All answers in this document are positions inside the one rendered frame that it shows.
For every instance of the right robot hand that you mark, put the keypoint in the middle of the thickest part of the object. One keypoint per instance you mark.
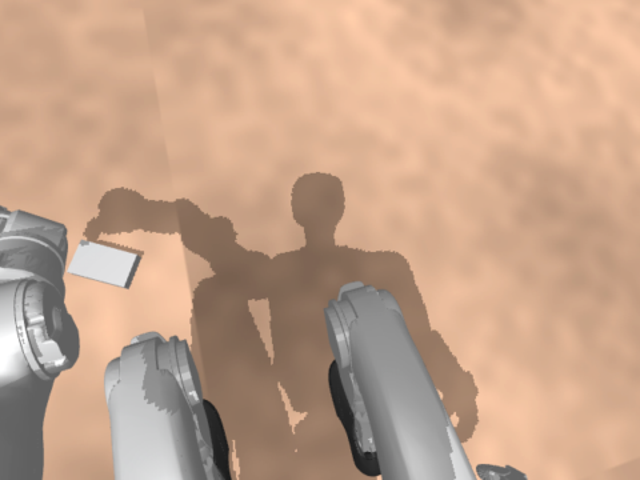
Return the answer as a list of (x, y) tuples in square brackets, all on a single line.
[(493, 472)]

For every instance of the left robot arm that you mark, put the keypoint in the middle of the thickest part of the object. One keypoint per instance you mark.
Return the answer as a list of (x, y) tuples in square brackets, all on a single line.
[(38, 338)]

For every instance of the left robot foot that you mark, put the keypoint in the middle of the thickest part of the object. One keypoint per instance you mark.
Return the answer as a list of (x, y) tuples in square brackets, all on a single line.
[(219, 441)]

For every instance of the right robot foot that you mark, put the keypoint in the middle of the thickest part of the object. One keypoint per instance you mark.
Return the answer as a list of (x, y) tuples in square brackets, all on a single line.
[(366, 462)]

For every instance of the small box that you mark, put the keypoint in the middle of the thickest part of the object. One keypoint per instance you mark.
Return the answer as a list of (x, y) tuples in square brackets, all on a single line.
[(104, 264)]

